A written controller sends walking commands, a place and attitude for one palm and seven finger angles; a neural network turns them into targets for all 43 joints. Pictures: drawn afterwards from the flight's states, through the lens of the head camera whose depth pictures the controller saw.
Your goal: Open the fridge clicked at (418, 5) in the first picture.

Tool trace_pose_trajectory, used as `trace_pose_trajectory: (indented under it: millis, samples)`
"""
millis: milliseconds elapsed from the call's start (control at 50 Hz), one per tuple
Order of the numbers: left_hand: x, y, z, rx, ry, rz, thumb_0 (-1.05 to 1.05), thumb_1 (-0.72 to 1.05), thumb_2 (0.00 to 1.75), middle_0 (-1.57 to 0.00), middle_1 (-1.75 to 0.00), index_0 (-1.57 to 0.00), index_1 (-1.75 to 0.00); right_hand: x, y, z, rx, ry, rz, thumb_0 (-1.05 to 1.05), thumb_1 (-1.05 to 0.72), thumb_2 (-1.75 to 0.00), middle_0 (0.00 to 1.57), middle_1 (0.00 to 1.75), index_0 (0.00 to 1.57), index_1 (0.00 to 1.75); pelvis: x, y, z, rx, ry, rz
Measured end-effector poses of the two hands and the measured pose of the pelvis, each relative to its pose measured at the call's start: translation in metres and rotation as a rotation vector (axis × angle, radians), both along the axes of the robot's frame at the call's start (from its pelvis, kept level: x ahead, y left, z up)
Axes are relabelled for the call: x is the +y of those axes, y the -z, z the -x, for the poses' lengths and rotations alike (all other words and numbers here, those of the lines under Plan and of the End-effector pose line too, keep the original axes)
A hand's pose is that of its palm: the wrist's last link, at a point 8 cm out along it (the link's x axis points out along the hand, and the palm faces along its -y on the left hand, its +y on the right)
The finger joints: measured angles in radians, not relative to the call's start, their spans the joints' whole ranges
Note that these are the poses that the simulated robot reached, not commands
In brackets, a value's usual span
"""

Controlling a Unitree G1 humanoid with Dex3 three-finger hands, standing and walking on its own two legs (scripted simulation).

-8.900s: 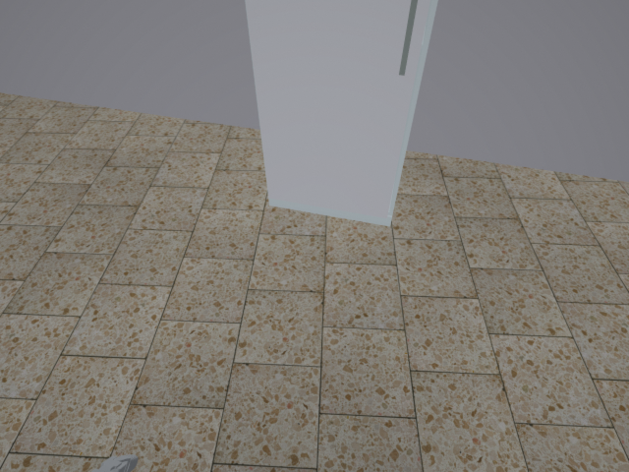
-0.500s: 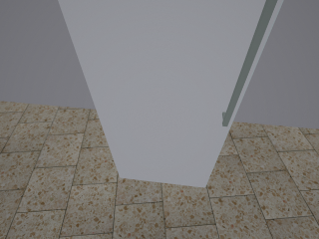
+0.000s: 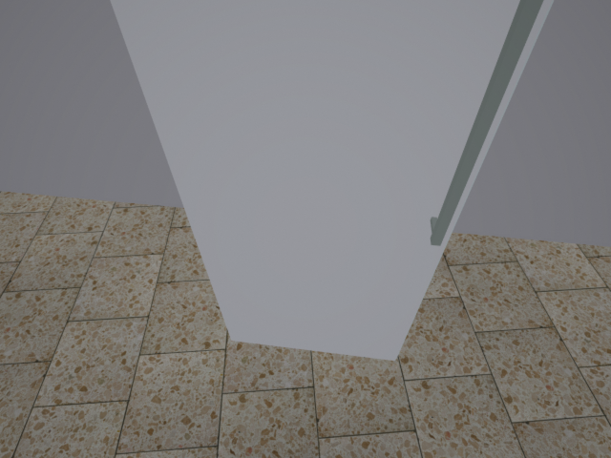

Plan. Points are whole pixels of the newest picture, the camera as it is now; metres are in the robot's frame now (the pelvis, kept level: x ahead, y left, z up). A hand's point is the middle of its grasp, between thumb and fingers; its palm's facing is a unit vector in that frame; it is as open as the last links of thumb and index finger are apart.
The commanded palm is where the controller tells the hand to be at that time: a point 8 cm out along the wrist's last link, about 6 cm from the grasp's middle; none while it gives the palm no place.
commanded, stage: look again from close up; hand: right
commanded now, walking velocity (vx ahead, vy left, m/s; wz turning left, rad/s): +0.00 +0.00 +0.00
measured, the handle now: (479, 116) +0.51 -0.21 +0.21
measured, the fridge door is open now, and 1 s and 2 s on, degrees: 0 0 0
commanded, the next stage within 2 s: raise the hand to about handle height in 0.42 s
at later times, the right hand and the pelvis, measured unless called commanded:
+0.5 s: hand out of the picture -0.01 -0.16 -0.18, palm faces +0.05 +0.99 -0.15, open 7.4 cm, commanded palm none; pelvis +0.01 +0.00 +0.00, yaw +0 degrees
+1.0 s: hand (463, 454) +0.16 -0.18 -0.05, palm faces +0.19 +0.98 -0.02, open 8.9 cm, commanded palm +0.15 -0.24 -0.01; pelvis +0.01 +0.02 -0.06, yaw -1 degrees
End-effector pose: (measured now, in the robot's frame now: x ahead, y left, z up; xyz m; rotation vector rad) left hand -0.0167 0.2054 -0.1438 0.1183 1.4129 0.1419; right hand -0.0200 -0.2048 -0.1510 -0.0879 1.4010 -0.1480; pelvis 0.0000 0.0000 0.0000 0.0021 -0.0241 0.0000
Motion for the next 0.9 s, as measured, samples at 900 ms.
trace_pose_trajectory:
  millis: [900]
  samples:
    - [0.061, -0.072, -0.212, -0.914, 0.173, -0.167, 0.02, 0.91, 0.9, -0.2, -0.3, -0.2, -0.3, 0.004, -0.141, -0.206, -1.398, -0.074, -0.087, 0.01, -0.67, -0.79, 0.22, 0.46, 0.22, 0.46, 0.016, 0.047, -0.003, 0.131, 0.0, 0.015]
